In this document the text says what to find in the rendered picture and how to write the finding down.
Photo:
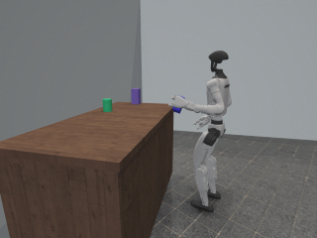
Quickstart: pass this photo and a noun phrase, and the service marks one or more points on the robot right hand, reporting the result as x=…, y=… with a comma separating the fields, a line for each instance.
x=204, y=122

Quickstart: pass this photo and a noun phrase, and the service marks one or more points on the robot left hand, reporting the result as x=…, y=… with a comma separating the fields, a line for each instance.
x=179, y=102

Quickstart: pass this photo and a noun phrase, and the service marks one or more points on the left robot forearm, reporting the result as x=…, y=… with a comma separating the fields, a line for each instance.
x=204, y=109

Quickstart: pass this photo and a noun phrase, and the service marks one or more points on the sponge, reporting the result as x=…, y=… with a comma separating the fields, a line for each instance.
x=177, y=110

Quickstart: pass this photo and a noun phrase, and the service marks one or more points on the table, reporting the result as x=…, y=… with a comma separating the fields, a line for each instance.
x=94, y=175

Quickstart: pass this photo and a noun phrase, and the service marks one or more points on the robot left upper arm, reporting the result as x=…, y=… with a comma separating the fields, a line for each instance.
x=214, y=87

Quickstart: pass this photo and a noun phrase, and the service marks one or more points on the robot right upper arm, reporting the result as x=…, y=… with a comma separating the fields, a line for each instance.
x=229, y=99

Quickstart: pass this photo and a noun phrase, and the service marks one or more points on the robot left thigh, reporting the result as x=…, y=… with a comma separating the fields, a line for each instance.
x=201, y=149

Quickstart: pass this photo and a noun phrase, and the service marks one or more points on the robot left shin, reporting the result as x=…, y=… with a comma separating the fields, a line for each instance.
x=202, y=184

